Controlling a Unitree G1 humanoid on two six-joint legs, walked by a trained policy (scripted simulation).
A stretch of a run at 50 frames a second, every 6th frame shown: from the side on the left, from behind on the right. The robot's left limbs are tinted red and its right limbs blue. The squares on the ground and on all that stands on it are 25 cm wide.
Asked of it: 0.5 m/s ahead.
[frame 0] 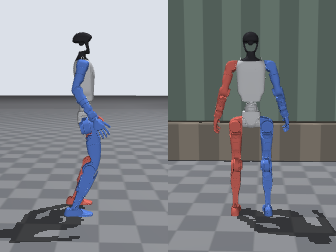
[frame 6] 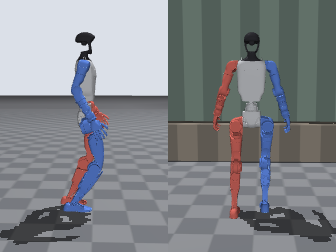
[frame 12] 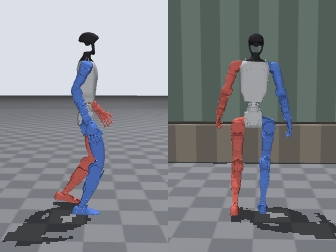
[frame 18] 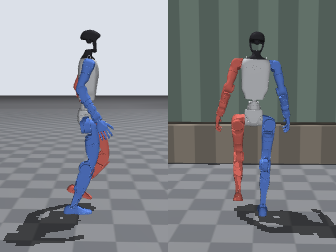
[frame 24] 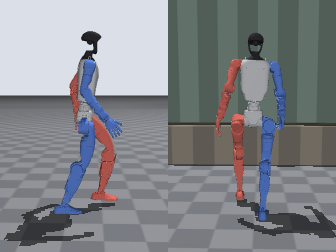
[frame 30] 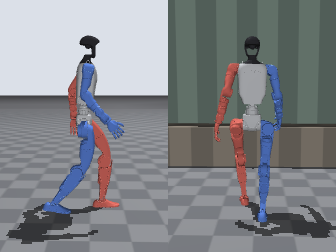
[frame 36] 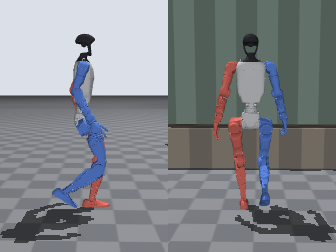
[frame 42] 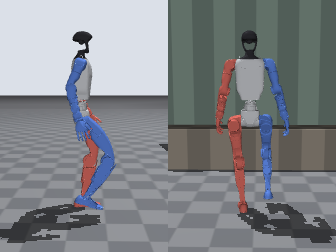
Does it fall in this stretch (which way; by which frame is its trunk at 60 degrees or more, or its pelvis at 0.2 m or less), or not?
no
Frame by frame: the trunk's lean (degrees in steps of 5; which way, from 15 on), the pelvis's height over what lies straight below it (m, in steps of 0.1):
0: 5, 0.8
6: 0, 0.8
12: 5, 0.8
18: 5, 0.8
24: 5, 0.8
30: 5, 0.7
36: 0, 0.8
42: 0, 0.8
